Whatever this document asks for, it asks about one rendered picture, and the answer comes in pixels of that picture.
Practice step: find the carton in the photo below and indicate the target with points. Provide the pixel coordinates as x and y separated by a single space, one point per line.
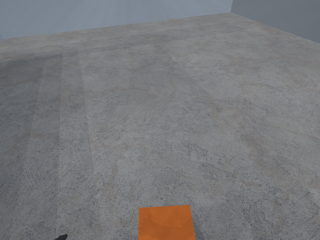
166 223

